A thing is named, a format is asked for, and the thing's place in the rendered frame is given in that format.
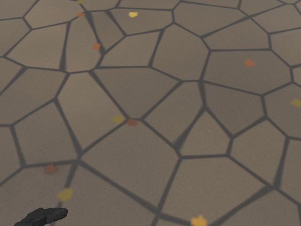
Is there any robot left hand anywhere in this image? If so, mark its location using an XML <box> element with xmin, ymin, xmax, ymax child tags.
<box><xmin>14</xmin><ymin>207</ymin><xmax>68</xmax><ymax>226</ymax></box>

